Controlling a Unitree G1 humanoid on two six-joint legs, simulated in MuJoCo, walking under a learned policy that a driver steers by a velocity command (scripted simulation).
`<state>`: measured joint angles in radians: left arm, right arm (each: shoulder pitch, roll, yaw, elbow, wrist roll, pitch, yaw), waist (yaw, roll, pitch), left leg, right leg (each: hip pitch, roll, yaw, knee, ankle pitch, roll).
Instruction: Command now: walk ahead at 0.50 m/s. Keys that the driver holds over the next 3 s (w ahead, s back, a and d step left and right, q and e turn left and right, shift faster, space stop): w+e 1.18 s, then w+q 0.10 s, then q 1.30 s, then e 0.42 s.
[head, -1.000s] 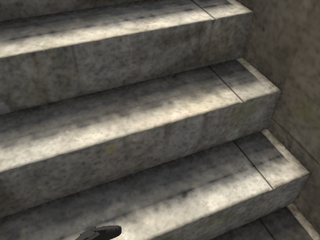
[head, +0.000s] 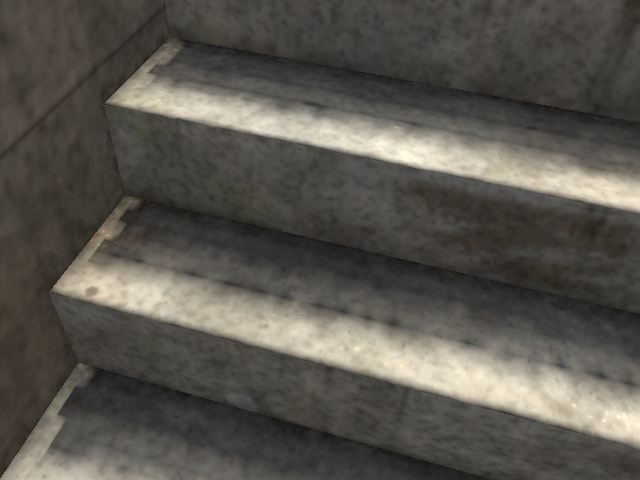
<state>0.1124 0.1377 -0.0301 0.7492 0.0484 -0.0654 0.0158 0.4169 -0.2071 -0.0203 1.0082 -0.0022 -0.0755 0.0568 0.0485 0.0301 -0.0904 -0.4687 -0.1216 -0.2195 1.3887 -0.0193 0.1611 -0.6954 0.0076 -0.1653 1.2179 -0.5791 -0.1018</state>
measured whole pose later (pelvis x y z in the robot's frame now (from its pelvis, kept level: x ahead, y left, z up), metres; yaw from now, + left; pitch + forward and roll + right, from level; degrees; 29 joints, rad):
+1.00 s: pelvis +0.51 -0.07 +0.38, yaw -26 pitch +1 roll +0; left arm 0.07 0.23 0.00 0.64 0.02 0.03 -0.02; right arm 0.35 -0.20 -0.02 0.97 0.00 -0.08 0.02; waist 0.01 -0.02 -0.01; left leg -0.27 0.12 -0.05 1.20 -0.04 0.03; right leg -0.80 0.02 -0.17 1.23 -0.48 -0.16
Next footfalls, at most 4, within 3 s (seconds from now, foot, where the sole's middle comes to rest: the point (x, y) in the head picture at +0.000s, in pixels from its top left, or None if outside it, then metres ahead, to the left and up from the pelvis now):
0.38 left None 0.42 0.17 -0.47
0.92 right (468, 326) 0.62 -0.18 -0.28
1.44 left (492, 132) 0.86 -0.20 -0.08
1.94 right None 0.79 -0.45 -0.08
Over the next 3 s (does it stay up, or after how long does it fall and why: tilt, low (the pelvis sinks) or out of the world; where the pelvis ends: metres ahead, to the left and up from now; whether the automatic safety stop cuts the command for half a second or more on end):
stays up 0.94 -0.24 0.78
